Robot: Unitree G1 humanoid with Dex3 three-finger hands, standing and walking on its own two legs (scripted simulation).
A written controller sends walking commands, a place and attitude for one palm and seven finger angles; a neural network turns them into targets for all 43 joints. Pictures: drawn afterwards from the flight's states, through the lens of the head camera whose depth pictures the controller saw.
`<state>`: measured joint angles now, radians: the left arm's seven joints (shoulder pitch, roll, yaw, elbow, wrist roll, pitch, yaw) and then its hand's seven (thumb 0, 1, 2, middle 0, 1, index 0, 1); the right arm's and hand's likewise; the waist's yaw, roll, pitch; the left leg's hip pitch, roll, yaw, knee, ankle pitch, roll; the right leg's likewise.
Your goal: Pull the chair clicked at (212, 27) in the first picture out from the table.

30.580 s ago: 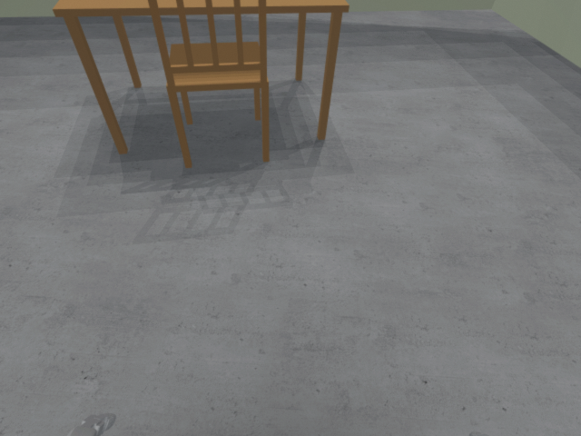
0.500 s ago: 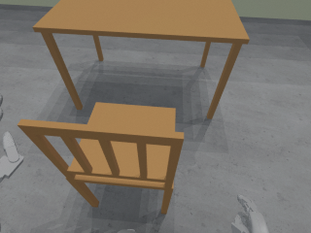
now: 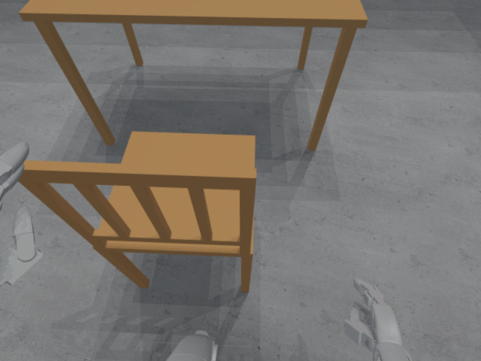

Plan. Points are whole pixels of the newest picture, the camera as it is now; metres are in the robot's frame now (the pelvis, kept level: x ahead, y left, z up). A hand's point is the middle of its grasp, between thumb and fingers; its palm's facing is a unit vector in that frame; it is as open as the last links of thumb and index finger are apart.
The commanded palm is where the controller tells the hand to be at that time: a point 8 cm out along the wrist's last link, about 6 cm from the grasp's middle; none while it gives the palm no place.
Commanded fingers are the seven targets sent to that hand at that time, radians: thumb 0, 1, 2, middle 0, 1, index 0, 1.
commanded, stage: step back with the hand held close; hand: left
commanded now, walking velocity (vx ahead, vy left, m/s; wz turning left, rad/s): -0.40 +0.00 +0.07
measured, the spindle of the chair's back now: (154, 212) +0.40 +0.22 -0.10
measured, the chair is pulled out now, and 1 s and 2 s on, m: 0.59 0.59 0.59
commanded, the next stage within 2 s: stop stepping back and stand still in 0.14 s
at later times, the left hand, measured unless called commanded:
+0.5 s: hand out of the picture +0.04 +0.23 +0.17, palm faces +0.47 -0.74 -0.48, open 7.4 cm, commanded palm +0.00 +0.26 +0.18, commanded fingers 0.00 0.90 0.90 -0.20 -0.30 -0.20 -0.30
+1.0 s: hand out of the picture -0.04 +0.23 +0.16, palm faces +0.50 -0.69 -0.52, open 7.4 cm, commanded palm -0.10 +0.25 +0.18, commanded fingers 0.00 0.90 0.90 -0.20 -0.30 -0.20 -0.30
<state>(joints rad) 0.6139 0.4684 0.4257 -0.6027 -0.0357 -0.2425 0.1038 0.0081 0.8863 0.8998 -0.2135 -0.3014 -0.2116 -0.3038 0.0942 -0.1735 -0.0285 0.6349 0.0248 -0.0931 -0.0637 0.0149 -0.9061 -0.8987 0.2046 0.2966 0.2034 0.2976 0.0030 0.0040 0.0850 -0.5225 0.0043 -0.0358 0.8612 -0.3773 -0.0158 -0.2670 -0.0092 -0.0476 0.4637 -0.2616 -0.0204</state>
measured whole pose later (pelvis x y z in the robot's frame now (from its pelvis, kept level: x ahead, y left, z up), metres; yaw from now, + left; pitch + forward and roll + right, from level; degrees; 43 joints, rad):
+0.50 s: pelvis -0.14 -0.04 -0.01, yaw +1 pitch -2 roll +2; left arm 0.58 0.41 0.42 -0.47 -0.03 -0.18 0.15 0.01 0.88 0.90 -0.21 -0.30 -0.21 -0.30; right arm 0.26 -0.19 0.00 0.67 0.02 -0.07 -0.07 0.02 -0.91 -0.90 0.20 0.30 0.20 0.30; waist 0.00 -0.02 -0.03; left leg -0.42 0.00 0.03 1.00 -0.40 -0.01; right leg -0.34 -0.06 -0.08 0.57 -0.25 -0.03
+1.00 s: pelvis -0.22 -0.06 -0.01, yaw +3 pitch +0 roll -2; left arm 0.49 0.41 0.44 -0.36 -0.02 -0.22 0.14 0.00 0.89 0.90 -0.21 -0.30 -0.21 -0.30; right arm 0.26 -0.21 -0.02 0.71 0.03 -0.07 -0.04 0.02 -0.91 -0.90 0.20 0.30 0.20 0.30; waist 0.01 0.09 0.01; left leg -0.45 0.00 0.00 1.01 -0.40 0.02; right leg -0.22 -0.01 -0.15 0.57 -0.34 -0.02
